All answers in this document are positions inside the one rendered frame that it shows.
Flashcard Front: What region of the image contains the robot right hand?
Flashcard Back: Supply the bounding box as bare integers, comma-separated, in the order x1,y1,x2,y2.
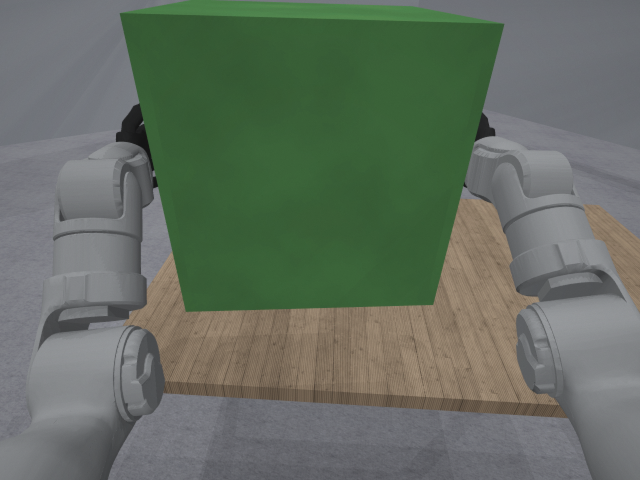
463,113,495,188

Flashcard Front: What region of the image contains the robot right forearm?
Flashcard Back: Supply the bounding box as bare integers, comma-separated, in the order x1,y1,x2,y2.
465,136,640,321

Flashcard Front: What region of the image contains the carton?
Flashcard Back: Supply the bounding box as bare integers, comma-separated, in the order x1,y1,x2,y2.
120,0,504,312

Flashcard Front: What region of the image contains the robot left hand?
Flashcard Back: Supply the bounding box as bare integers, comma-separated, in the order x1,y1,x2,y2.
116,103,158,188

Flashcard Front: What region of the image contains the robot right upper arm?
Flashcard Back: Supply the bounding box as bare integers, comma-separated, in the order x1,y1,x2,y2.
516,293,640,480

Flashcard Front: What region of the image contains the robot left forearm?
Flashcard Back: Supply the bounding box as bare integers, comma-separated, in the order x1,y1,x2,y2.
26,142,154,419

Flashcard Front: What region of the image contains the table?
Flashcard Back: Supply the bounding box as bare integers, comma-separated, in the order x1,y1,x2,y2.
123,199,640,418

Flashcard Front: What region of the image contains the robot left upper arm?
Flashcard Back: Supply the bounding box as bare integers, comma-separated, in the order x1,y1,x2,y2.
0,325,165,480

